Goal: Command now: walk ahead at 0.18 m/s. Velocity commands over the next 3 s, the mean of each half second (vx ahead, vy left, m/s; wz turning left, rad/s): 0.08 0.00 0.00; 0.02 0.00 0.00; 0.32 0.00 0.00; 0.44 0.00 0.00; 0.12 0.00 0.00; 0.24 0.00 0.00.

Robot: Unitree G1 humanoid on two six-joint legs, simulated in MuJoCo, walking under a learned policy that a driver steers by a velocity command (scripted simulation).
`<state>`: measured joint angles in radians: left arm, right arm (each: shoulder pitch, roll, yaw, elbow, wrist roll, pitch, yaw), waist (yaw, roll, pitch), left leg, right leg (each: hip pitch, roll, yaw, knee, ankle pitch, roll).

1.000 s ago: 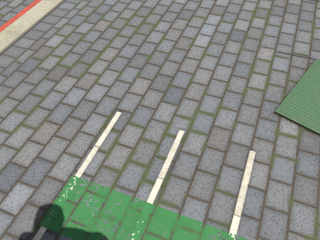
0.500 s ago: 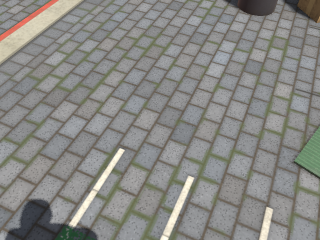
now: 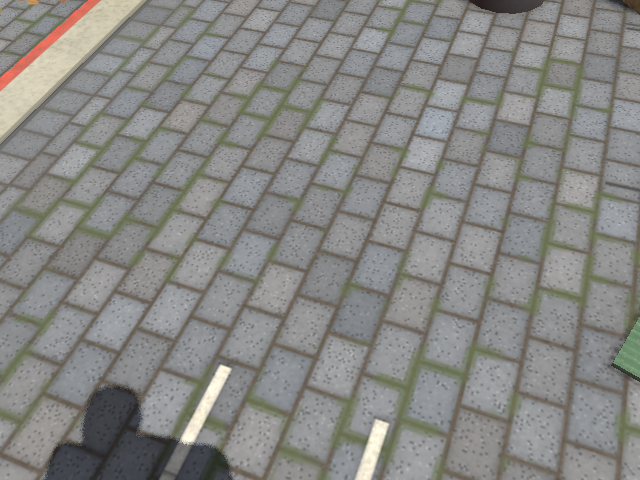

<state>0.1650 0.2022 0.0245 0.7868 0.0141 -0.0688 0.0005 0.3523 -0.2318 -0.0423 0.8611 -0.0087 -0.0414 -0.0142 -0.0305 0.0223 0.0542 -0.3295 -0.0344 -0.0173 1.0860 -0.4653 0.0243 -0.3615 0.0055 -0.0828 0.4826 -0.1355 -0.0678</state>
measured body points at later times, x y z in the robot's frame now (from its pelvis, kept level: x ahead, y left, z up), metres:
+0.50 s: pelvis +0.05 +0.02 +0.01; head +0.05 +0.02 +0.46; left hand +0.07 +0.25 -0.15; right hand +0.08 -0.22 -0.14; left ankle +0.06 +0.13 -0.74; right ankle +0.08 -0.08 -0.74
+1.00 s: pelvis +0.06 +0.02 +0.01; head +0.06 +0.02 +0.46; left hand +0.05 +0.23 -0.15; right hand +0.04 -0.19 -0.15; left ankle +0.06 +0.13 -0.74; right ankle +0.08 -0.08 -0.74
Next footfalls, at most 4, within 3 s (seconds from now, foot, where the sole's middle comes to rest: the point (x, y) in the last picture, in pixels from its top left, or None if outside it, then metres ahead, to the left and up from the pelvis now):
0.26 left None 0.10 0.13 -0.77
1.68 right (377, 477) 0.46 -0.06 -0.77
2.18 left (302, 374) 0.69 0.09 -0.77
2.50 right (394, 402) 0.62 -0.11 -0.77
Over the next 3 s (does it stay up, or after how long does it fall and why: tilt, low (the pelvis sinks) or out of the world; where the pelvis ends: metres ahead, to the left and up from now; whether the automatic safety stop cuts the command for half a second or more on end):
stays up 0.69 0.03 0.01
